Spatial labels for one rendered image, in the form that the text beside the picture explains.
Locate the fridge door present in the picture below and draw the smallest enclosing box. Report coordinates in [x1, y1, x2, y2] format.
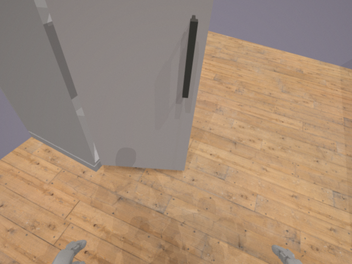
[45, 0, 213, 171]

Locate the handle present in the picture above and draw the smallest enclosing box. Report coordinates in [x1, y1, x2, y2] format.
[182, 15, 198, 98]

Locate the left robot hand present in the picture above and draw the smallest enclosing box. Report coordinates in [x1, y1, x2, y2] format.
[52, 240, 87, 264]

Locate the right robot hand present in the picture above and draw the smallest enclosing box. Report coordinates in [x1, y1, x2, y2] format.
[272, 245, 302, 264]

